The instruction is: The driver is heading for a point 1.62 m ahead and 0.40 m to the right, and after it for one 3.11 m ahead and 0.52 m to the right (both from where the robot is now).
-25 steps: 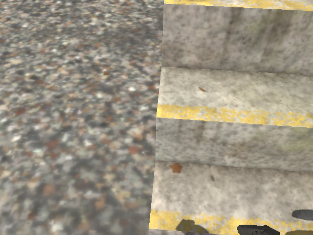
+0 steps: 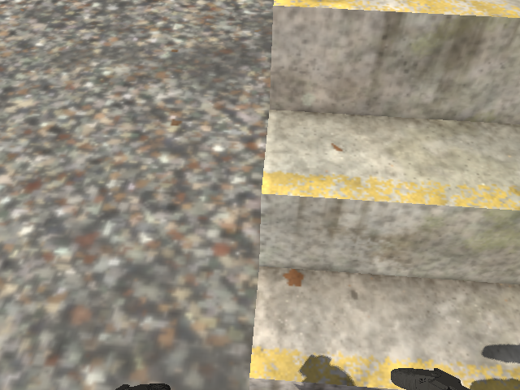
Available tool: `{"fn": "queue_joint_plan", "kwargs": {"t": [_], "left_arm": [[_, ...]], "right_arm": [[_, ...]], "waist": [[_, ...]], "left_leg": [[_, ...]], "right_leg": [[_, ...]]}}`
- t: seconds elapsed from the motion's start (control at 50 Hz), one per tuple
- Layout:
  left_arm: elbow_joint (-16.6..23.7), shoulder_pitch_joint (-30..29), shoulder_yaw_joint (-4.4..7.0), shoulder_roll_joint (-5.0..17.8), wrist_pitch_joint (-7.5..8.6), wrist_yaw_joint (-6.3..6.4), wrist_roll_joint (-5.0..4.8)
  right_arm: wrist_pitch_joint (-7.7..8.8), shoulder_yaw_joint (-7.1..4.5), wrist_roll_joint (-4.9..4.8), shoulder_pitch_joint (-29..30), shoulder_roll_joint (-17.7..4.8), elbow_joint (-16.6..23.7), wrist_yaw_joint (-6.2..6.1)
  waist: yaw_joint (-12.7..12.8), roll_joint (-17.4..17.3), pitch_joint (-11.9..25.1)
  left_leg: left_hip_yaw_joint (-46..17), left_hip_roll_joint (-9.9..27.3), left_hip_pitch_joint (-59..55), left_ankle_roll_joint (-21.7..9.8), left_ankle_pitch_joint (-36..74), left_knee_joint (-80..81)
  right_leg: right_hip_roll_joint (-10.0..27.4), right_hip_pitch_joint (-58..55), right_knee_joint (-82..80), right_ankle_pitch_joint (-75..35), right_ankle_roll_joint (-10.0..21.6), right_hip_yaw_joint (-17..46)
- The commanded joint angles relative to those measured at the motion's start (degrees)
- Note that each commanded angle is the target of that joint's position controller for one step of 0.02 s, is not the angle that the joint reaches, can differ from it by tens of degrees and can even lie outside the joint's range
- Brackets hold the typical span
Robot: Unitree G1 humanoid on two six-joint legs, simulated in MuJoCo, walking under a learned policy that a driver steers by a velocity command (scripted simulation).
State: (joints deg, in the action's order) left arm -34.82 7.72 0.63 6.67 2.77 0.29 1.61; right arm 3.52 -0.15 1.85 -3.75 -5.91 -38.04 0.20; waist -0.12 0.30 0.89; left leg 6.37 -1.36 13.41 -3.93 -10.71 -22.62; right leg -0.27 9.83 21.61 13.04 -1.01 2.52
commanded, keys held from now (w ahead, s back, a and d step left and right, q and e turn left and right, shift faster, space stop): w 1.00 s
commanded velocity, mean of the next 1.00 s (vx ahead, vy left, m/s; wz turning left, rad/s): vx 0.50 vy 0.00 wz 0.00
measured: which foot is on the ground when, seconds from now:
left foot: down 0.00-1.00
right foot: down 0.00-1.00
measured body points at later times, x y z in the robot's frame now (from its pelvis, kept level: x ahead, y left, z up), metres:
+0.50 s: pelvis +0.00 +0.00 +0.00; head +0.01 +0.01 +0.45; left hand +0.20 +0.19 -0.08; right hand +0.21 -0.19 -0.08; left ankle +0.02 +0.07 -0.74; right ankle -0.02 -0.14 -0.74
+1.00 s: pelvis +0.00 +0.00 +0.00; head +0.00 +0.01 +0.45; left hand +0.20 +0.20 -0.08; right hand +0.21 -0.19 -0.08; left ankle +0.02 +0.07 -0.74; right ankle -0.02 -0.14 -0.74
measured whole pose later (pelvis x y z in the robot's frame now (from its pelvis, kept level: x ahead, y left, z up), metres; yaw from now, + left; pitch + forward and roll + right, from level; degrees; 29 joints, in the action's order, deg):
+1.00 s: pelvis +0.00 +0.00 +0.00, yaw +0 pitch +1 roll -1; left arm -34.7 6.7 1.1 6.2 2.8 0.2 1.7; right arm 3.5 -0.5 1.7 -3.9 -5.8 -38.5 0.3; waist -0.3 0.3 1.2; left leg 6.4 -1.1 14.0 -3.9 -11.1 -23.6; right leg -0.5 10.1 21.8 13.0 -1.2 3.1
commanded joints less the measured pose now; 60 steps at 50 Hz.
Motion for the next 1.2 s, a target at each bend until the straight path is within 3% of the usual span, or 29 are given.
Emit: {"fn": "queue_joint_plan", "kwargs": {"t": [0.02, 1.2], "left_arm": [[5.34, -3.75, 0.77, 2.96, 1.07, 0.07, -0.01], [5.38, -5.34, 1.18, 2.40, 1.10, -0.06, -0.01]], "right_arm": [[1.06, -0.89, -0.05, 4.97, -3.46, 5.15, -0.06], [1.09, -1.26, -0.13, 4.77, -3.28, 4.77, 0.07]], "waist": [[-0.05, -1.04, 5.71], [-0.18, -1.03, 5.92]], "left_leg": [[-8.99, 9.16, -3.77, 2.80, 10.28, 3.61], [-8.88, 9.14, -3.53, 2.84, 8.72, 3.15]], "right_leg": [[5.57, 0.02, -2.44, -5.02, 2.86, 5.67], [5.24, 0.72, -2.12, -5.12, 2.47, 5.86]]}}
